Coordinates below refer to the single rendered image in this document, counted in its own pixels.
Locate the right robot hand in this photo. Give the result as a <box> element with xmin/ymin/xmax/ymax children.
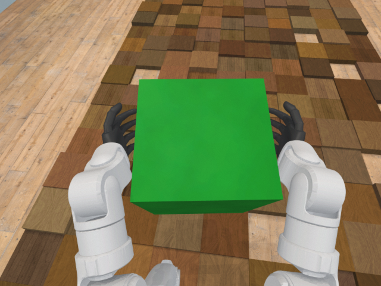
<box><xmin>268</xmin><ymin>101</ymin><xmax>306</xmax><ymax>158</ymax></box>

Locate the left robot thigh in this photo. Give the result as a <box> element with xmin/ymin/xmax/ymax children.
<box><xmin>145</xmin><ymin>263</ymin><xmax>180</xmax><ymax>286</ymax></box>

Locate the left robot hand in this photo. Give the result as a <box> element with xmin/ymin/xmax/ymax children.
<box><xmin>102</xmin><ymin>103</ymin><xmax>137</xmax><ymax>157</ymax></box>

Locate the carton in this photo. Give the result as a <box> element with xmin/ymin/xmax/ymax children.
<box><xmin>130</xmin><ymin>79</ymin><xmax>283</xmax><ymax>215</ymax></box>

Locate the robot left forearm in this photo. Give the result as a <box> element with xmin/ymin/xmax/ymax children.
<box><xmin>68</xmin><ymin>142</ymin><xmax>134</xmax><ymax>286</ymax></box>

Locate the robot left upper arm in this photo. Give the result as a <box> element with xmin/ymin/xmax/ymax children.
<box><xmin>87</xmin><ymin>273</ymin><xmax>147</xmax><ymax>286</ymax></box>

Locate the robot right upper arm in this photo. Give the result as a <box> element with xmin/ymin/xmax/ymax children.
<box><xmin>264</xmin><ymin>271</ymin><xmax>330</xmax><ymax>286</ymax></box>

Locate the robot right forearm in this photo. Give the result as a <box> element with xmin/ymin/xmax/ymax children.
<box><xmin>277</xmin><ymin>140</ymin><xmax>346</xmax><ymax>286</ymax></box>

